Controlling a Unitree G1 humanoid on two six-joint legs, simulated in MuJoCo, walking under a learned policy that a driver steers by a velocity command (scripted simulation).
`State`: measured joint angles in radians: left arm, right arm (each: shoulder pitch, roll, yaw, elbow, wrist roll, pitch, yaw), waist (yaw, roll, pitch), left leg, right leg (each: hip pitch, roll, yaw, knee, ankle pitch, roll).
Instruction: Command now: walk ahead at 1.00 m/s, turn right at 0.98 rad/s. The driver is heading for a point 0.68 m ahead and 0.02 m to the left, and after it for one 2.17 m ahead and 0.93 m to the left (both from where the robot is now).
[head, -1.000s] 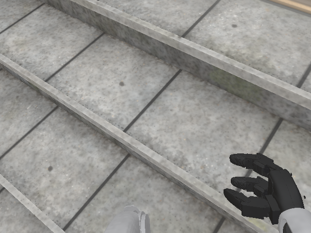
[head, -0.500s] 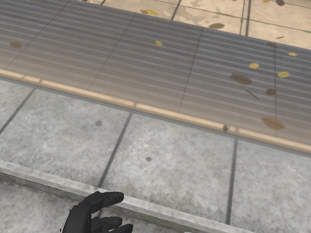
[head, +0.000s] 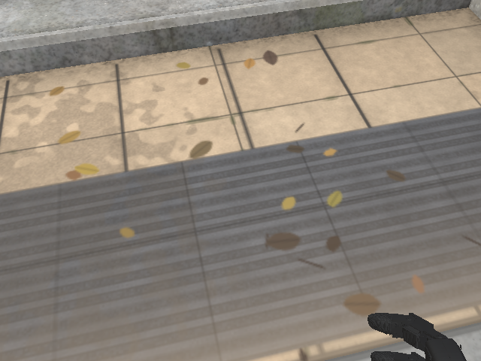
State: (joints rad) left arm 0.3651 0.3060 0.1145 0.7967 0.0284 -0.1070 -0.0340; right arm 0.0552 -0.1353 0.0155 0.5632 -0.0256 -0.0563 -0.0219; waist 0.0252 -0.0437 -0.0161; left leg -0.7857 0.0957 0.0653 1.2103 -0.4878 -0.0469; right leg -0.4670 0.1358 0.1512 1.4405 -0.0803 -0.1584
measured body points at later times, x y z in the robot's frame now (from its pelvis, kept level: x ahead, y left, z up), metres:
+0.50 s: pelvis +0.49 -0.05 +0.10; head +0.51 -0.06 +0.54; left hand +0.62 +0.19 -0.03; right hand +0.51 -0.33 -0.02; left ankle +0.43 +0.12 -0.51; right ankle +0.45 -0.09 -0.63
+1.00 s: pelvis +1.00 -0.07 +0.10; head +1.02 -0.08 +0.55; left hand +1.23 +0.15 +0.06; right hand +0.99 -0.36 -0.03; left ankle +0.96 -0.06 -0.63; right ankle +1.12 -0.26 -0.54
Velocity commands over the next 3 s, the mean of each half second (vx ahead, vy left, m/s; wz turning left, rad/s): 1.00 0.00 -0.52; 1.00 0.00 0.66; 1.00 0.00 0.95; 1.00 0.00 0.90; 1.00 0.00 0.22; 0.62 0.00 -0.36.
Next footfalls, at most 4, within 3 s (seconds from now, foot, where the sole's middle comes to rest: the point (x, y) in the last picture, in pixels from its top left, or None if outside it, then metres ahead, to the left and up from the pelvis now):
0.36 right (304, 344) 0.49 -0.11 -0.67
0.78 left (281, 184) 1.00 -0.06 -0.67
1.20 right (307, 93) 1.45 -0.18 -0.67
1.62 left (222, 62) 1.64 0.16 -0.67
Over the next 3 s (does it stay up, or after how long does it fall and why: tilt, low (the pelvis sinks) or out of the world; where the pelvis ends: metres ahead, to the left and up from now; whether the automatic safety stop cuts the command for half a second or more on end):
stays up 2.22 0.94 0.45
